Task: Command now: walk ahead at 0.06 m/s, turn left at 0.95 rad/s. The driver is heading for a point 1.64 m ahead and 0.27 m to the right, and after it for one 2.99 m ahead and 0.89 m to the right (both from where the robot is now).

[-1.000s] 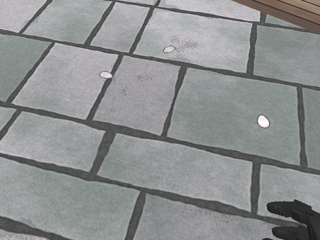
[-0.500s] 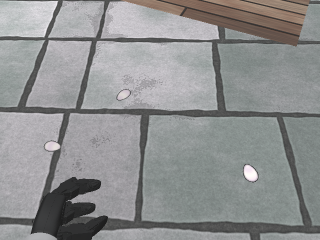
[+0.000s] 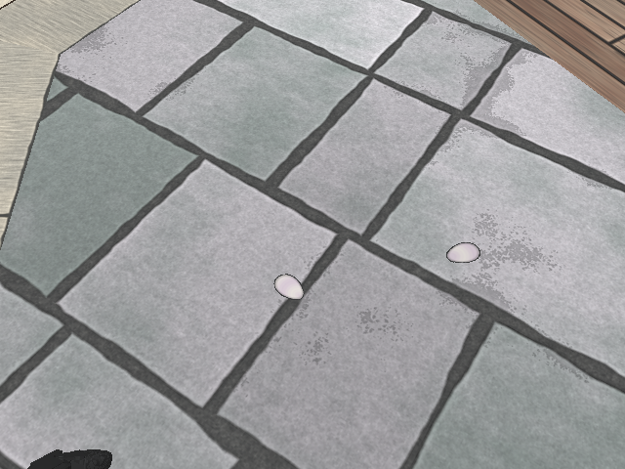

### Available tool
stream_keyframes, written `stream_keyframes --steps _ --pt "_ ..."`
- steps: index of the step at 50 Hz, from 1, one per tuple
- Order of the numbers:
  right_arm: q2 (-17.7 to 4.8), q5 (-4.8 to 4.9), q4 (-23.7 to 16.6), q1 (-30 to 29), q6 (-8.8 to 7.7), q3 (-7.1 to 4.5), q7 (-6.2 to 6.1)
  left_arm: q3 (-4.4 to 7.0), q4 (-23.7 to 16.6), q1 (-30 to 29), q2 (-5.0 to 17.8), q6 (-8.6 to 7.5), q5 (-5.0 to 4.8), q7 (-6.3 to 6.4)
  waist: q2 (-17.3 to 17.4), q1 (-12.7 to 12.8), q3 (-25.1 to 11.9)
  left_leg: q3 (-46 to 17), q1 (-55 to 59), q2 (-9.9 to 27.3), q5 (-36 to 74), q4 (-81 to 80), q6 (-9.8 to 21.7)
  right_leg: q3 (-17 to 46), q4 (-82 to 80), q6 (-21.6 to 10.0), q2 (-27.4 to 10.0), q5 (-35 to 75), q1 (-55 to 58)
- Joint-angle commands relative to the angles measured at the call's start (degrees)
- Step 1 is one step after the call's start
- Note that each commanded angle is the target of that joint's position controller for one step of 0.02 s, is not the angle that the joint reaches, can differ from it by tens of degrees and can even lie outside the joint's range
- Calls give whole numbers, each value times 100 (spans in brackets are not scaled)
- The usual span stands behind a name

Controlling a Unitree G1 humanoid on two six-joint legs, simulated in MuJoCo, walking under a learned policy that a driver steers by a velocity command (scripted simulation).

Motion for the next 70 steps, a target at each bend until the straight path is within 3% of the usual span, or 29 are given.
stream_keyframes --steps 1,5,11,12,15,16,17,18,21,25,31,34,35,36,37,39,41,44,50,53,55,56,57,58,60,61,63,65,70 --pt "-941 54 -616 -242 -50 -284 -201 179 -392 16 690 -40 86 74 463 245 -1296 -2406 1607 1313 884 -1543 940 599 -380 -60 -41 536 -920" --pt "-924 85 -653 -85 -60 -272 -331 101 -263 169 444 -125 -55 -101 697 150 -1562 -2553 1332 1095 -2167 -1956 916 415 -1909 52 161 1031 -269" --pt "-688 -5 -450 271 -215 -103 -206 6 -238 263 339 -357 -80 -208 1113 -85 -1049 -2357 884 1306 -2759 -1884 783 -20 -2699 -118 -62 1347 264" --pt "-835 -348 -396 303 -123 -109 5 -87 -131 607 248 -138 375 -253 1189 -36 -1054 -2169 683 1026 -3076 -2077 642 -384 -2825 -159 7 915 548" --pt "-536 -332 -493 -431 -79 0 85 -57 200 1790 400 -34 213 -301 467 688 -631 -1332 -252 753 -3181 -1132 317 -686 -3648 -419 198 959 1767" --pt "-218 -359 -602 -761 -107 87 21 -30 383 2497 581 -104 256 -304 -599 987 -406 -641 -930 368 -2797 553 110 571 -4414 -645 -367 -215 2099" --pt "127 -327 -920 -1134 -193 231 -38 12 284 2554 989 -164 237 -318 -1424 941 208 107 -2400 -129 -2261 2211 -235 3183 -5553 -1065 -1472 -1839 2102" --pt "177 -301 -1149 -879 -291 288 -9 123 48 1950 1278 -136 253 -301 -1326 456 340 -400 -3058 -24 -1687 2363 -312 5356 -6608 -1638 -1923 -2857 2031" --pt "-488 -368 -698 -764 -395 120 22 152 -4 1809 940 -214 116 -271 -282 363 -126 -386 -1902 405 -622 2025 -583 3370 -6004 -1389 -1198 -821 1989" --pt "-65 -299 -677 -1108 -310 275 146 137 368 2521 676 -252 60 -172 -651 617 -294 -91 -1205 187 -245 1213 -750 2493 -5862 -1393 -582 568 2151" --pt "8 -184 -882 -2100 -439 354 104 261 573 2967 699 -186 93 -134 -911 958 -212 32 -553 -117 -489 -259 -796 2739 -5399 -1553 -586 1608 2335" --pt "-348 -189 -379 -447 -544 188 -109 327 395 2206 873 -284 -6 -156 -598 -56 -992 -64 2739 -114 -156 -913 -472 2256 -4036 -1133 -238 3906 959" --pt "-862 -291 -123 728 -561 -6 -260 325 254 1939 849 -382 -84 -201 -57 -712 -1674 -671 4431 666 -727 -820 -220 1790 -2515 -933 141 3582 -44" --pt "-1422 -469 -12 1694 -537 -156 -347 130 -47 2051 132 -462 -230 -172 1390 -973 -2711 -3040 5949 2476 -3406 -1459 149 1039 -655 -796 769 413 -1464" --pt "-1340 -449 49 1241 -473 -151 -353 59 -139 2025 258 -369 -147 -118 1574 -582 -2392 -4601 5051 2945 -4225 -1934 424 698 341 -848 442 261 -2046" --pt "-383 -400 75 704 -468 78 -296 83 -60 1419 382 -223 123 -198 345 -402 -929 -2965 3709 2392 -2846 -1934 376 457 621 -847 -139 1054 -2230" --pt "-154 -366 332 787 -534 164 -270 57 -108 1199 241 -92 235 -353 549 -202 -333 -1782 3054 1960 -1526 -2246 228 378 430 -755 -386 1232 -2191" --pt "1 -204 715 1105 -682 203 -157 -45 -450 643 61 77 226 -500 682 -77 -31 -771 2982 1866 291 -2378 98 263 520 -717 -540 1454 -2652" --pt "-224 -188 1092 992 -796 200 -179 -309 -1130 -652 31 48 211 -733 268 146 461 1304 1885 1326 2859 -3007 -250 -809 -1723 -930 -202 2742 -1192" --pt "-857 -201 1274 1394 -757 98 -233 -287 -875 -61 226 23 230 -632 582 542 -143 1346 2407 1600 6871 -1948 -223 -1178 -2186 -1253 599 2389 434" --pt "-1174 -217 1222 1071 -620 68 -274 -60 -206 2054 726 2 297 -430 754 1636 -1204 1201 1970 1785 7180 577 -49 -615 -2657 -1552 773 1969 2895" --pt "-1064 -218 1213 924 -577 83 -248 141 60 2717 1161 21 328 -289 395 1888 -1439 1251 940 1231 4296 2783 -68 32 -3242 -1672 376 1717 4193" --pt "-72 -79 890 1848 -583 313 -155 250 -185 2085 1745 8 427 -198 -1415 651 -2303 848 -941 461 -2148 5460 -244 2753 -3276 -1988 -1712 1868 5664" --pt "-584 46 742 1403 -645 251 -208 257 -426 2280 1630 33 336 -144 -451 1159 -3258 -463 -1390 190 -1698 6087 -73 4005 -4196 -2225 -2088 1213 5662" --pt "-484 61 736 893 -639 276 -156 137 -62 1816 1085 -122 311 -37 243 623 -1011 -403 -1660 697 -810 5152 -67 2715 -5027 -1811 -1767 1185 3438" --pt "-363 -28 856 925 -546 298 -106 62 -23 1512 829 -238 343 -37 411 331 -608 -485 -1340 907 -729 4711 -75 2156 -5195 -1625 -1542 1373 2605" --pt "-112 -149 1196 1490 -258 331 13 -51 34 1373 491 -416 247 -57 71 -104 -370 -531 -600 1053 -616 4227 -172 1229 -5641 -1337 -1276 1506 1568" --pt "-29 -138 1182 1073 -131 309 102 -89 179 1442 327 -599 149 -129 -23 -105 35 -462 -850 1149 -225 3745 -197 524 -6070 -1075 -1033 1962 1269" --pt "188 -19 805 -251 -256 387 222 -156 378 1635 204 -770 89 -169 -125 82 292 500 -936 759 1560 1719 36 -1285 -6360 -517 -382 4825 1616"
